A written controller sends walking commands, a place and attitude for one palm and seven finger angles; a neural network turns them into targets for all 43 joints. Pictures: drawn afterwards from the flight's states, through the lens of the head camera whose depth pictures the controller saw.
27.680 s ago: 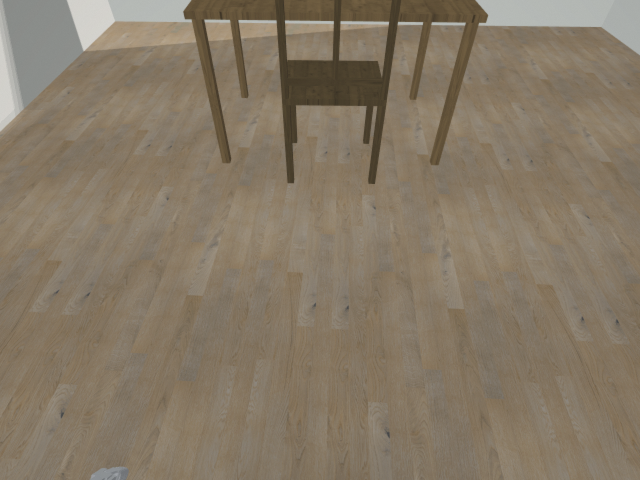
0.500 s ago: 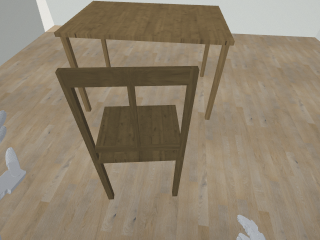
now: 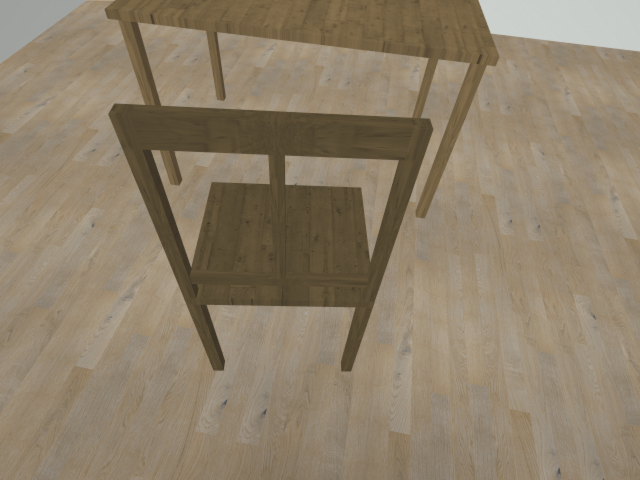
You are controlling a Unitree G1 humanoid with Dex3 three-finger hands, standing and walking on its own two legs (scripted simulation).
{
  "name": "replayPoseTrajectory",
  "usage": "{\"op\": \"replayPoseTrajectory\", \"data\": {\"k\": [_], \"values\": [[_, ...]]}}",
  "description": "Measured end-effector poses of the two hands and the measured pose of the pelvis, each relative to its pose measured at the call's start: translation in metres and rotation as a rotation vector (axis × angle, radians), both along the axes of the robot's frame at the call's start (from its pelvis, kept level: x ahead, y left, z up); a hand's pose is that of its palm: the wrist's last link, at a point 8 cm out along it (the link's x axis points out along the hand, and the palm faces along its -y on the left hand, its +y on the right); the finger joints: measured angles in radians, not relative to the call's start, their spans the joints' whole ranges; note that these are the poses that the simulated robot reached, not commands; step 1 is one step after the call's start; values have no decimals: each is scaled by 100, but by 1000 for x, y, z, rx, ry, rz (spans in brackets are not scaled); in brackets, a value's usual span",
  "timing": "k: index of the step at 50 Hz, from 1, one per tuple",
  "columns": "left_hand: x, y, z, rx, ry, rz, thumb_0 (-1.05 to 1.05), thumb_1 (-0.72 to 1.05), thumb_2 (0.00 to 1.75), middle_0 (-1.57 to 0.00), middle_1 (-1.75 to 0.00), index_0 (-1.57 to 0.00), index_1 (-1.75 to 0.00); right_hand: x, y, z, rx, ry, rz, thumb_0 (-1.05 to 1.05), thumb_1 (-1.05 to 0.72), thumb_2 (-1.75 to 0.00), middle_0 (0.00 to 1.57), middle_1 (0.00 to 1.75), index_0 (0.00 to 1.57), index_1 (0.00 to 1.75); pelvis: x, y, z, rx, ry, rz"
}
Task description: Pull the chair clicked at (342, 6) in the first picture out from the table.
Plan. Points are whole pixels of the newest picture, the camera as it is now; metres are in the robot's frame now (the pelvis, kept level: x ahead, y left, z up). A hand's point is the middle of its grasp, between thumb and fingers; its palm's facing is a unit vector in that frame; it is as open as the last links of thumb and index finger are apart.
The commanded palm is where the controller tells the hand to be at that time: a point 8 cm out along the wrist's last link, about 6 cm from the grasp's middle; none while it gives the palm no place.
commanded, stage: let the arm hang, fingers relaxed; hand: left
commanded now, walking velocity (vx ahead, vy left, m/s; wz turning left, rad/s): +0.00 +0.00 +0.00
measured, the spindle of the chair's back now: (278, 224) +0.54 +0.11 -0.07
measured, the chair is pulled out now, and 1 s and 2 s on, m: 0.61 0.61 0.61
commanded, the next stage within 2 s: look to check the result in 0.70 s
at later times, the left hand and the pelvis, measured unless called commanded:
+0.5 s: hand out of the picture -0.01 +0.15 -0.17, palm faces +0.03 -0.98 -0.18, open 7.4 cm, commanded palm none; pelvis +0.00 -0.01 +0.00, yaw -1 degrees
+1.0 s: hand out of the picture -0.01 +0.14 -0.17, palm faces +0.03 -0.98 -0.18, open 7.4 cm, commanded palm none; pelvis +0.00 -0.02 +0.00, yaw -1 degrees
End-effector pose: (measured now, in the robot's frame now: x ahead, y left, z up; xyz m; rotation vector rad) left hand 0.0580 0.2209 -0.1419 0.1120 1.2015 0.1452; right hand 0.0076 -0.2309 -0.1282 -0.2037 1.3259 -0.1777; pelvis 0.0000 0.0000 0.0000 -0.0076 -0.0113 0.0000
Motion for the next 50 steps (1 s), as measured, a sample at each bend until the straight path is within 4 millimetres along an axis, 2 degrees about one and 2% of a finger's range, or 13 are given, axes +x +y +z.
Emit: {"op": "replayPoseTrajectory", "data": {"k": [8,16,22,28,42,50], "values": [[-42,18,5,67,160,0,-2,93,90,-20,-30,-20,-30,-27,12,-11,60,76,-37,1,-92,-90,20,29,20,30,4,-1,2,5,-7,-10],[-63,4,6,53,213,17,0,91,90,-20,-30,-19,-30,-31,27,-19,116,93,-39,1,-91,-90,20,29,20,30,4,-4,2,10,-10,-13],[-67,-17,1,10,214,17,0,91,90,-20,-30,-19,-30,-29,29,-21,123,86,-42,1,-91,-90,20,29,20,30,3,-6,2,11,-13,-16],[-73,-25,-1,-5,228,20,1,92,90,-20,-30,-20,-30,-33,24,-19,114,87,-51,1,-91,-90,20,29,20,30,2,-10,2,11,-15,-18],[-75,-29,-1,-2,237,25,1,91,90,-20,-30,-20,-30,-48,21,-18,116,134,-64,0,-91,-90,20,29,20,30,0,-15,2,11,-7,-16],[-70,-28,-1,5,234,23,1,91,90,-20,-30,-20,-30,-49,22,-18,120,142,-69,0,-91,-90,20,29,20,30,2,-17,2,12,-6,-15]]}}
